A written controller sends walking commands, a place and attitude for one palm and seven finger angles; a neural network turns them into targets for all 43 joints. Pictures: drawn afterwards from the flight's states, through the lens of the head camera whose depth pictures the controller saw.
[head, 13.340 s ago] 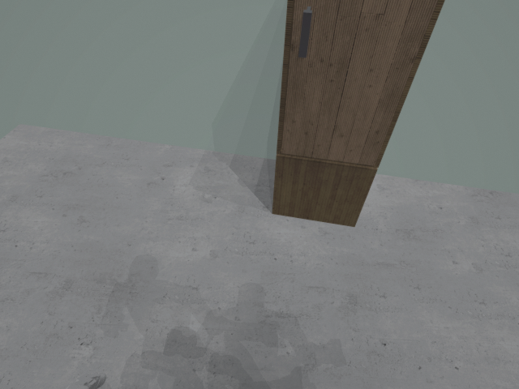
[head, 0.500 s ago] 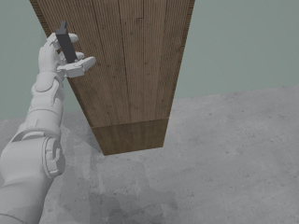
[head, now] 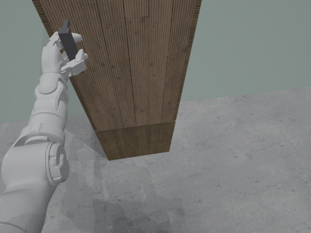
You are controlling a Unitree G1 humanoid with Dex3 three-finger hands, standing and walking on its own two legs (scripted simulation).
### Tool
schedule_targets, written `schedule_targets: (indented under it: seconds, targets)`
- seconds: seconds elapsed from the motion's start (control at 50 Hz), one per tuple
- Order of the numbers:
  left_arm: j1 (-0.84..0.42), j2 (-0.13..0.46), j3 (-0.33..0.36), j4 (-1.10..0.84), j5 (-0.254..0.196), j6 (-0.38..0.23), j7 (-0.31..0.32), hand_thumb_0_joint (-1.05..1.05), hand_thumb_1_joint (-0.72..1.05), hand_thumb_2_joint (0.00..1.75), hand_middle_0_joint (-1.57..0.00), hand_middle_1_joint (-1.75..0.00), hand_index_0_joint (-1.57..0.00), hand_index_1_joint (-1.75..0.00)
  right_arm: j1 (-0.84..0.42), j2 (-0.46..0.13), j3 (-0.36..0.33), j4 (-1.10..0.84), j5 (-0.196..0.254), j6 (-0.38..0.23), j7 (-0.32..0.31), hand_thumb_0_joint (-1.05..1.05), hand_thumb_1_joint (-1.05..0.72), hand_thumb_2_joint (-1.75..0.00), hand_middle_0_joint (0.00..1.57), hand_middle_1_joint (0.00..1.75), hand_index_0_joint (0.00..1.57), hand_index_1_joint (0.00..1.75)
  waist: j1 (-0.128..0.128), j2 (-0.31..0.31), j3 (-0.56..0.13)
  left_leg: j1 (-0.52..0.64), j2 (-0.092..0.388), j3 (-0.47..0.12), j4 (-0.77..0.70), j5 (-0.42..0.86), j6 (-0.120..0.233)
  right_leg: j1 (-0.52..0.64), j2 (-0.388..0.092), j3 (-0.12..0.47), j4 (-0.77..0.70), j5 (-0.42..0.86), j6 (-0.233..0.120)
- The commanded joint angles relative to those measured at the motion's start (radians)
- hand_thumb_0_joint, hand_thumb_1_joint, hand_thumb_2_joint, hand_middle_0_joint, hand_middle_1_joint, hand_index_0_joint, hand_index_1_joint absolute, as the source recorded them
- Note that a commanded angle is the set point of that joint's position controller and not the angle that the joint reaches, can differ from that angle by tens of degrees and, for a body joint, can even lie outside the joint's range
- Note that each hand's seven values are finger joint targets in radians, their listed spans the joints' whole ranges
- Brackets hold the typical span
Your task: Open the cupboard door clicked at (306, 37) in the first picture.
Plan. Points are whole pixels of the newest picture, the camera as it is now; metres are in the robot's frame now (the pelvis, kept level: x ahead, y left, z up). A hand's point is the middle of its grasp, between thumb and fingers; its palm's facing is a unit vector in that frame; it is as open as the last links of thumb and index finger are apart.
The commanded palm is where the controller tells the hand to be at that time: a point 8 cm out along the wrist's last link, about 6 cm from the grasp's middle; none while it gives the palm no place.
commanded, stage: pull the door open along its arc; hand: left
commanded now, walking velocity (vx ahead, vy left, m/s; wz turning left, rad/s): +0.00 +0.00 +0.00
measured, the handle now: (73, 47) +0.57 +0.18 +0.16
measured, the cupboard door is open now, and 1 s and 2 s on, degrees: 0 44 39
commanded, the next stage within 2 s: open thumb and fingers to let go in 1.04 s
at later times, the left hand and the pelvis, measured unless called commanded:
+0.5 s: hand (97, 94) +0.40 +0.10 +0.15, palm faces +0.19 -0.97 +0.12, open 6.5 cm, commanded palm +0.34 +0.15 +0.15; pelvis +0.02 -0.01 +0.01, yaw +0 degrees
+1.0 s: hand (144, 125) +0.31 +0.01 +0.16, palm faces +0.29 -0.96 -0.03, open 6.6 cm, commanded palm +0.24 +0.03 +0.15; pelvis +0.02 -0.04 +0.01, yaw +3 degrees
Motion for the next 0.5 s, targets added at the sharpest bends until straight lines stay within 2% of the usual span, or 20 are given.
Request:
schedule_targets:
  seconds: [0.0,0.02,0.04,0.06,0.1,0.14,0.18,0.22,0.24,0.26,0.32,0.34,0.36,0.38,0.4,0.44,0.48]
  targets:
    - [-0.402,0.196,0.008,-0.279,-0.015,-0.079,-0.008,0.0,0.9,0.9,-0.4,-1.35,-0.4,-1.35,0.104,-0.157,-0.063,-0.085,0.007,-0.021,-0.006,0.0,-0.9,-0.9,0.2,0.3,0.2,0.3,0.021,0.05,-0.43,0.37,-0.049,-0.067,-0.03,0.369,0.029,0.085,0.051,0.023,-0.063,0.425,-0.006]
    - [-0.371,0.185,0.006,-0.295,-0.024,-0.074,-0.012,0.0,0.9,0.9,-0.4,-1.35,-0.4,-1.35,0.097,-0.155,-0.062,-0.093,0.009,-0.021,-0.004,0.0,-0.9,-0.9,0.2,0.3,0.2,0.3,0.03,0.048,-0.423,0.363,-0.051,-0.062,-0.032,0.368,0.029,0.099,0.053,0.021,-0.065,0.434,-0.006]
    - [-0.335,0.179,0.008,-0.309,-0.032,-0.072,-0.015,0.0,0.9,0.9,-0.4,-1.35,-0.4,-1.35,0.097,-0.157,-0.063,-0.097,0.009,-0.02,-0.003,0.0,-0.9,-0.9,0.2,0.3,0.2,0.3,0.03,0.01,-0.423,0.358,-0.052,-0.061,-0.034,0.383,0.034,0.126,0.054,0.02,-0.067,0.458,-0.006]
    - [-0.297,0.179,0.019,-0.322,-0.044,-0.063,-0.016,0.0,0.9,0.9,-0.4,-1.35,-0.4,-1.35,0.083,-0.157,-0.063,-0.105,0.014,-0.019,-0.003,0.0,-0.9,-0.9,0.2,0.3,0.2,0.3,0.043,-0.007,-0.412,0.344,-0.053,-0.054,-0.041,0.372,0.034,0.142,0.056,0.021,-0.072,0.468,-0.004]
    - [-0.217,0.145,0.005,-0.366,-0.061,-0.041,-0.023,0.0,0.9,0.9,-0.4,-1.35,-0.4,-1.35,0.063,-0.154,-0.065,-0.124,0.021,-0.017,-0.004,0.0,-0.9,-0.9,0.2,0.3,0.2,0.3,0.058,-0.029,-0.399,0.335,-0.054,-0.042,-0.054,0.369,0.036,0.178,0.056,0.021,-0.079,0.488,-0.005]
    - [-0.133,0.116,-0.011,-0.44,-0.076,-0.023,-0.025,0.0,0.9,0.9,-0.4,-1.35,-0.4,-1.35,0.04,-0.151,-0.067,-0.141,0.028,-0.015,-0.003,0.0,-0.9,-0.9,0.2,0.3,0.2,0.3,0.074,-0.036,-0.393,0.334,-0.058,-0.035,-0.064,0.38,0.039,0.219,0.054,0.019,-0.085,0.512,-0.007]
    - [-0.062,0.086,-0.026,-0.551,-0.087,-0.003,-0.022,0.0,0.9,0.9,-0.4,-1.35,-0.4,-1.35,0.007,-0.141,-0.068,-0.159,0.036,-0.018,0.001,0.0,-0.9,-0.9,0.2,0.3,0.2,0.3,0.094,0.009,-0.393,0.366,-0.058,-0.026,-0.071,0.421,0.038,0.236,0.051,0.019,-0.087,0.55,-0.008]
    - [0.039,0.039,-0.05,-0.656,-0.1,0.02,-0.014,0.0,0.9,0.9,-0.4,-1.35,-0.4,-1.35,-0.02,-0.131,-0.069,-0.176,0.04,-0.023,0.006,0.0,-0.9,-0.9,0.2,0.3,0.2,0.3,0.114,0.002,-0.39,0.385,-0.057,-0.021,-0.079,0.456,0.037,0.263,0.049,0.014,-0.09,0.583,-0.008]
    - [0.106,0.015,-0.06,-0.687,-0.106,0.034,-0.009,0.0,0.9,0.9,-0.4,-1.35,-0.4,-1.35,-0.032,-0.129,-0.068,-0.183,0.042,-0.025,0.008,0.0,-0.9,-0.9,0.2,0.3,0.2,0.3,0.122,-0.021,-0.378,0.382,-0.058,-0.018,-0.082,0.467,0.038,0.283,0.049,0.011,-0.092,0.598,-0.009]
    - [0.135,-0.005,-0.076,-0.74,-0.11,0.046,-0.004,0.0,0.9,0.9,-0.4,-1.35,-0.4,-1.35,-0.053,-0.124,-0.067,-0.187,0.046,-0.028,0.008,0.0,-0.9,-0.9,0.2,0.3,0.2,0.3,0.123,-0.016,-0.357,0.388,-0.056,-0.015,-0.089,0.472,0.038,0.283,0.047,0.01,-0.096,0.61,-0.006]
    - [0.254,-0.066,-0.113,-0.894,-0.117,0.09,0.019,0.0,0.9,0.9,-0.4,-1.35,-0.4,-1.35,-0.099,-0.112,-0.064,-0.208,0.049,-0.036,0.012,0.0,-0.9,-0.9,0.2,0.3,0.2,0.3,0.138,-0.06,-0.321,0.407,-0.055,-0.015,-0.107,0.488,0.037,0.308,0.044,0.002,-0.105,0.635,-0.004]
    - [0.304,-0.073,-0.116,-0.943,-0.115,0.102,0.027,0.0,0.9,0.9,-0.4,-1.35,-0.4,-1.35,-0.115,-0.111,-0.065,-0.216,0.047,-0.039,0.01,0.0,-0.9,-0.9,0.2,0.3,0.2,0.3,0.147,-0.064,-0.327,0.416,-0.058,-0.009,-0.107,0.502,0.039,0.329,0.041,0.004,-0.106,0.657,-0.003]
    - [0.291,-0.125,-0.004,-1.044,-0.175,0.121,0.168,0.0,0.9,0.9,-0.4,-1.35,-0.4,-1.35,-0.164,-0.069,-0.058,-0.222,0.05,-0.052,0.014,0.0,-0.9,-0.9,0.2,0.3,0.2,0.3,0.212,-0.06,-0.312,0.393,-0.06,-0.006,-0.114,0.497,0.024,0.346,0.04,-0.007,-0.123,0.625,-0.002]
    - [0.352,-0.217,-0.107,-1.079,-0.14,0.147,0.234,0.0,0.9,0.9,-0.4,-1.35,-0.4,-1.35,-0.186,-0.064,-0.053,-0.213,0.038,-0.057,0.022,0.0,-0.9,-0.9,0.2,0.3,0.2,0.3,0.191,-0.031,-0.286,0.416,-0.057,-0.007,-0.127,0.496,0.016,0.339,0.038,-0.011,-0.119,0.604,-0.003]
    - [0.385,-0.262,-0.138,-1.113,-0.128,0.169,0.277,0.0,0.9,0.9,-0.4,-1.35,-0.4,-1.35,-0.198,-0.061,-0.051,-0.212,0.036,-0.059,0.029,0.0,-0.9,-0.9,0.2,0.3,0.2,0.3,0.183,-0.036,-0.258,0.428,-0.051,-0.011,-0.131,0.491,0.012,0.319,0.037,-0.018,-0.127,0.582,-0.003]
    - [0.43,-0.285,-0.17,-1.15,-0.091,0.215,0.361,0.0,0.9,0.9,-0.4,-1.35,-0.4,-1.35,-0.221,-0.067,-0.049,-0.208,0.019,-0.047,0.029,0.0,-0.9,-0.9,0.2,0.3,0.2,0.3,0.173,-0.128,-0.215,0.416,-0.047,-0.02,-0.139,0.46,0.013,0.326,0.031,-0.019,-0.136,0.561,0.001]
    - [0.425,-0.37,-0.244,-1.256,-0.051,0.258,0.444,0.0,0.9,0.9,-0.4,-1.35,-0.4,-1.35,-0.266,-0.05,-0.047,-0.22,0.006,-0.036,0.031,0.0,-0.9,-0.9,0.2,0.3,0.2,0.3,0.17,-0.095,-0.234,0.443,-0.05,-0.015,-0.142,0.453,0.01,0.336,0.02,-0.012,-0.137,0.557,0.0]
